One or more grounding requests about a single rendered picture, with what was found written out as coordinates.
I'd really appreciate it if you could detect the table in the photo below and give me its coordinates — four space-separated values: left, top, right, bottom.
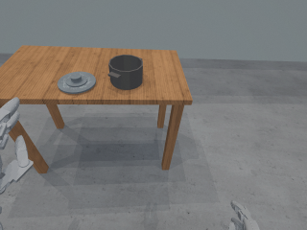
0 45 193 173

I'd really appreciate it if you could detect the robot left hand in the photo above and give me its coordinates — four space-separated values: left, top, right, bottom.
0 97 34 195

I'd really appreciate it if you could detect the knob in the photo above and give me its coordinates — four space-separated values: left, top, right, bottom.
70 73 82 81

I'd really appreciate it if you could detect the pot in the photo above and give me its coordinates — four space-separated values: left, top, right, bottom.
107 55 143 90

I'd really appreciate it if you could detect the lid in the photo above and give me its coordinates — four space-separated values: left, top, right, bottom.
58 71 96 94

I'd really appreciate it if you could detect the robot right hand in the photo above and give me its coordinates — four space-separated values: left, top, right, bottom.
228 200 260 230

